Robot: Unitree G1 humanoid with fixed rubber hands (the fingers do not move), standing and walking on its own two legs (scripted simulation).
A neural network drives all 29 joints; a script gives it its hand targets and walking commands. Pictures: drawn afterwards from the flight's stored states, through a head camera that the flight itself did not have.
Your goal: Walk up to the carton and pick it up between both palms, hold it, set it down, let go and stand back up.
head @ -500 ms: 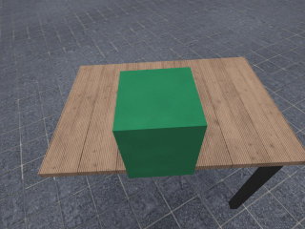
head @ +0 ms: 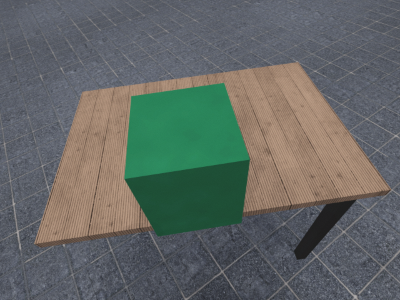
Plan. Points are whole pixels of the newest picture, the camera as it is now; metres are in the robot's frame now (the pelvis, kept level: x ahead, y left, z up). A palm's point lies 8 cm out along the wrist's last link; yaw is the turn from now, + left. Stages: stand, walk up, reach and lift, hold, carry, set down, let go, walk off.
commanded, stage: walk up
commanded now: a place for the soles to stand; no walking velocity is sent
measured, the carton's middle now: (189, 163) +0.40 +0.05 +0.03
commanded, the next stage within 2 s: reach and lift in 0.84 s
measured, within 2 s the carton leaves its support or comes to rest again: neither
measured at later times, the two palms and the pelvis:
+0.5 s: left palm out of the picture +0.06 +0.27 -0.13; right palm out of the picture +0.04 -0.25 -0.14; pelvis +0.01 +0.01 +0.00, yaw -2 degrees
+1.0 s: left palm out of the picture +0.14 +0.27 -0.14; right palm out of the picture +0.10 -0.26 -0.16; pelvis -0.01 +0.00 -0.03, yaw +1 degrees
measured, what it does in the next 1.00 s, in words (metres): stands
